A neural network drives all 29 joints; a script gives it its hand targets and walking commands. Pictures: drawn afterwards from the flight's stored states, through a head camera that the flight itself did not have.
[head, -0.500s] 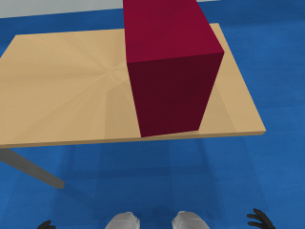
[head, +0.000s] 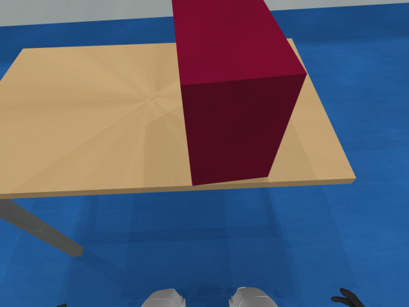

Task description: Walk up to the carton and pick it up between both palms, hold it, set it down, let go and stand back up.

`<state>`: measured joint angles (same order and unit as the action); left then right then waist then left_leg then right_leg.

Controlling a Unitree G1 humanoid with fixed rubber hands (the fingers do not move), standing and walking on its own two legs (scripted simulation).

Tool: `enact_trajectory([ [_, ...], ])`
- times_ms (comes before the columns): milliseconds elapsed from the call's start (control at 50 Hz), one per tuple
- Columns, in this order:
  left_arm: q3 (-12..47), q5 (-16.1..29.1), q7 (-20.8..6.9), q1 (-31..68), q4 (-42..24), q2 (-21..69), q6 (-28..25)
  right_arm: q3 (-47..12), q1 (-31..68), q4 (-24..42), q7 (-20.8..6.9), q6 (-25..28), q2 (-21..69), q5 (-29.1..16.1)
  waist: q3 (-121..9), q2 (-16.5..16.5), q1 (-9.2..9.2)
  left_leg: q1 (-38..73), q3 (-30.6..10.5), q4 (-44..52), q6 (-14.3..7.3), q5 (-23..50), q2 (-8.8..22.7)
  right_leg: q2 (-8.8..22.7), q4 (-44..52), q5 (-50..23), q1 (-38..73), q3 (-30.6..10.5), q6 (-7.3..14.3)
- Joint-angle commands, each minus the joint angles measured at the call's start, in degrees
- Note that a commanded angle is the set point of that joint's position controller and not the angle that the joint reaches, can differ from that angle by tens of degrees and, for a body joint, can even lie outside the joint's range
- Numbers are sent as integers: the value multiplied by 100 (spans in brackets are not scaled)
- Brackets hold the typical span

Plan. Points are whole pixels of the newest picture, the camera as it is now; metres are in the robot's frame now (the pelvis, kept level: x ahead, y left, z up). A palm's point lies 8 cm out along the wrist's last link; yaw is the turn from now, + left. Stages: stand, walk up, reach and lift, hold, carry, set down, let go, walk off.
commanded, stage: walk up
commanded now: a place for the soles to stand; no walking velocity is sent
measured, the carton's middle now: (223, 93) +0.51 -0.04 +0.10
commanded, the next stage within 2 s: none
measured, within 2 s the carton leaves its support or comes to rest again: neither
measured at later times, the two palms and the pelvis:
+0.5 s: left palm out of the picture +0.08 +0.22 -0.10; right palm out of the picture +0.07 -0.40 -0.12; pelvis +0.00 -0.09 +0.00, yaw -4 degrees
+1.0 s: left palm out of the picture +0.09 +0.23 -0.12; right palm out of the picture +0.06 -0.37 -0.11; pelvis +0.00 -0.05 +0.00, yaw -4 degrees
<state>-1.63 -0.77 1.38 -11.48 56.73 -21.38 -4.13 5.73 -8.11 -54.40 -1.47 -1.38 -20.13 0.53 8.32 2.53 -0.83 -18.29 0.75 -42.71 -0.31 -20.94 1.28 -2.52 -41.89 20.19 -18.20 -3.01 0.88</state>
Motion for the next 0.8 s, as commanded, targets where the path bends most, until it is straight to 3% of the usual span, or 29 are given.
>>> enact_trajectory([
  [0, -255, 3, 150, 283, -340, -1658, -114, 76, 545, 421, 92, 71, -1098, -47, -811, -710, -49, 502, -527, 173, -183, 289, 119, 1509, 1529, -2060, -367, -2286, 1029],
  [40, -185, 29, 129, 534, -383, -1422, -103, 148, 250, 279, 95, 107, -1253, 20, -935, -155, -229, 1072, -668, 788, -289, 781, 353, 1171, 1255, -1610, -725, -1817, 692],
  [60, -187, 17, 98, 637, -397, -1258, -81, 160, 396, 279, 72, 125, -1261, -19, -885, -211, -219, 1035, -878, 1200, -457, 853, 642, 781, 1113, -1188, -720, -1233, 406],
  [80, -395, -267, -85, 744, -796, -1430, 193, 447, -807, 41, 258, 299, -2012, -20, -1061, -483, -530, 1644, -1993, 1790, -1000, 719, 1512, 44, -440, -1118, -1344, -517, 310],
  [100, -409, -278, -72, 623, -803, -1410, 341, 514, -848, 50, 348, 366, -2400, -35, -983, 153, -430, 1630, -3039, 2252, -1613, 1106, 2677, -69, -1726, 1090, -1855, -165, 62],
  [120, -475, -280, -46, 483, -892, -1557, 432, 518, -846, 122, 399, 416, -2484, -48, -770, -406, -285, 1374, -3329, 2314, -1672, 747, 2777, 93, -2336, 1300, -1903, -458, 47],
  [160, -502, -218, -168, 274, -956, -1470, 527, 500, -483, 205, 474, 463, -2344, -12, -449, -308, -53, 1057, -2607, 2159, -1407, 558, 2424, 313, -2401, 903, -1925, -610, 105],
  [200, -545, -141, -227, 141, -829, -1329, 529, 404, -259, 237, 482, 517, -2083, 27, -412, -36, -39, 678, -1976, 1966, -1142, 741, 2019, 416, -2245, 817, -1565, -443, 70],
  [240, -558, -174, -329, -94, -830, -1270, 533, 427, -217, 262, 428, 527, -2144, 104, -467, 811, -123, 373, -1482, 2134, -1018, -358, 1684, 402, -1832, 737, -1170, -140, -10],
  [260, -613, -181, -352, 67, -903, -1285, 526, 450, -225, 299, 403, 497, -2036, 122, -526, 788, -230, 375, -1508, 2194, -966, -913, 1559, 393, -1595, 865, -1039, -13, -46],
  [300, -607, -100, -384, -243, -786, -1186, 444, 428, 228, 367, 330, 445, -2067, 166, -501, 1357, -14, 125, -1230, 2112, -989, -1046, 1574, 538, -627, 1196, -657, 60, -17],
  [320, -566, -138, -371, -538, -661, -1190, 398, 362, 490, 431, 294, 410, -2034, 137, -742, 1342, 134, -266, -678, 1744, -908, -969, 1368, 454, 132, 731, 110, 316, 14],
  [340, -623, -86, -334, -1009, -497, -1128, 309, 309, 818, 553, 242, 350, -1841, 116, -876, 1321, 507, -578, -328, 1068, -617, -799, 1050, 317, 1010, 184, 926, 433, 88],
  [360, -714, -86, -196, -1587, -148, -1308, 215, 177, 921, 471, 237, 281, -1409, 59, -857, -27, 804, -910, 102, -669, -355, -390, 624, 267, 1774, -67, 1317, -83, -50],
  [380, -778, -190, -91, -1463, -223, -1856, 99, -43, 749, 630, 263, 247, -840, -47, -651, -1708, 726, -1823, -50, -1916, -28, -1184, -113, 1373, 2379, -410, 1308, -2426, 94],
  [400, -757, -176, -45, -760, -487, -2001, 80, -17, 436, 605, 351, 206, -1027, -83, -375, -1343, 362, -1951, -712, -1696, -31, -1491, -320, 1687, 2684, -365, 837, -3412, 106],
  [420, -730, -195, -20, -265, -576, -1942, 88, 75, 267, 479, 336, 184, -1310, -110, -659, -652, 205, -1583, -811, -1612, -31, -1255, -73, 1737, 2557, -48, 900, -3187, 315],
  [440, -750, -184, -17, -114, -567, -2002, 125, 109, 453, 385, 364, 184, -1459, -127, -551, -911, 333, -1437, -849, -1602, -90, -1270, -7, 1726, 2635, -81, 628, -3155, 294],
  [480, -641, -145, 29, -26, -436, -1613, 108, 109, 310, 263, 338, 202, -1338, -146, -332, -1223, 186, -1367, -824, -1265, -49, -879, -48, 1176, 2218, -1407, 1055, -2329, -44],
  [520, -595, -82, 75, -367, -322, -1320, 49, 47, 148, 188, 328, 206, -1231, -100, -979, -1137, 274, -1399, -681, -978, -51, -863, 16, 1273, 1660, -3261, 2092, -2052, 103],
  [540, -587, -12, 99, -491, -261, -1286, 35, 64, 180, 247, 328, 181, -1263, -98, -1188, -822, 317, -1452, -773, -985, -46, -864, -45, 1289, 1499, -3922, 2493, -1995, -20],
  [580, -548, 19, 162, -628, -249, -1099, 10, -17, 192, 177, 337, 149, -1078, -97, -1454, -1061, 387, -1453, -784, -976, -71, -763, -83, 1326, 1303, -5000, 2981, -1823, -146],
  [640, -540, 11, 208, -692, -216, -1051, -2, 8, 339, 243, 347, 133, -1019, -66, -1167, -1078, 360, -1370, -751, -915, -102, -723, -103, 1301, 1373, -5310, 2658, -1652, -136],
  [660, -512, -5, 217, -656, -250, -1037, 4, 23, 336, 293, 341, 124, -1079, -66, -1350, -850, 367, -1388, -651, -818, -70, -725, -69, 1271, 1370, -5159, 2810, -1756, -179],
  [680, -557, -18, 237, -606, -235, -1107, 22, 5, 316, 233, 346, 99, -1078, -64, -1249, -998, 345, -1316, -806, -919, -99, -684, -119, 1225, 1435, -4969, 2569, -1619, -373],
  [700, -520, -33, 239, -587, -274, -1076, 14, 10, 330, 255, 353, 91, -1055, -65, -1146, -997, 356, -1239, -770, -746, -94, -673, -80, 1274, 1428, -4588, 2322, -1627, -149],
  [720, -565, -27, 241, -609, -242, -1073, 9, 53, 379, 196, 335, 87, -1068, -56, -1092, -676, 357, -1146, -699, -717, -148, -592, -86, 1238, 1512, -4516, 2231, -1728, -336],
  [760, -561, -45, 217, -451, -281, -1061, 10, -2, 336, 254, 343, 111, -1003, -51, -960, -827, 292, -1171, -761, -552, -89, -606, -54, 1370, 1472, -4414, 2199, -1758, 28],
  [780, -575, -84, 204, -294, -362, -1183, 4, 29, 275, 276, 345, 122, -1034, -59, -1074, -610, 251, -851, -786, -522, -90, -670, -53, 1490, 1568, -3760, 1815, -1902, 214],
])
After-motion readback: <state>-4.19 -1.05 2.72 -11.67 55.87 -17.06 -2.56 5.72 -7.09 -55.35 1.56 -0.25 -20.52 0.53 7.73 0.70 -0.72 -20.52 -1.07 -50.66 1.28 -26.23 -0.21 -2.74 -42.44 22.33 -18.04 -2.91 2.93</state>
